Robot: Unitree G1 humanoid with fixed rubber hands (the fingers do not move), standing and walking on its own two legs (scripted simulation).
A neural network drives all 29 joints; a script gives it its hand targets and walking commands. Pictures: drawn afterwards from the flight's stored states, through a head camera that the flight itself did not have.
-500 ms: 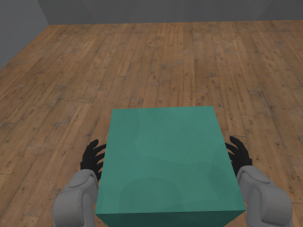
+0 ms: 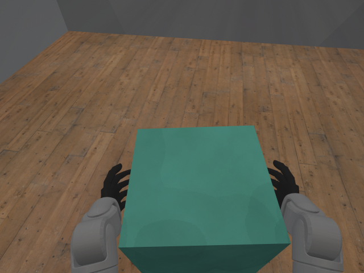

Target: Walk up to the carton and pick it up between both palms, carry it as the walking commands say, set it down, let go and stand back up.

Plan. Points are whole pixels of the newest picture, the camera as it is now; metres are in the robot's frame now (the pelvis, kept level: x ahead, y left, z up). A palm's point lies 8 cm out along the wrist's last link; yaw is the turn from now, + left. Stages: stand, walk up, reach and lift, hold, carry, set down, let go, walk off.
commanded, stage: carry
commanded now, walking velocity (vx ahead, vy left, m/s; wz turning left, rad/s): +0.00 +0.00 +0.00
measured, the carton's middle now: (197, 207) +0.29 +0.00 -0.02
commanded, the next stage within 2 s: none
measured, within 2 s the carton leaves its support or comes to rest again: neither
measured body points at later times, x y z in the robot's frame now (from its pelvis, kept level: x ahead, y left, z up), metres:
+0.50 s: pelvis +0.10 +0.03 +0.01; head +0.07 +0.03 +0.46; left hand +0.36 +0.21 +0.06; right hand +0.37 -0.14 +0.06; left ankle -0.02 +0.08 -0.70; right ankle -0.01 -0.09 -0.71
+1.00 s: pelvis +0.20 +0.07 -0.02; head +0.20 +0.08 +0.43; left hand +0.49 +0.23 +0.01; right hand +0.45 -0.12 +0.00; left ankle +0.17 +0.13 -0.74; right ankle +0.07 -0.06 -0.69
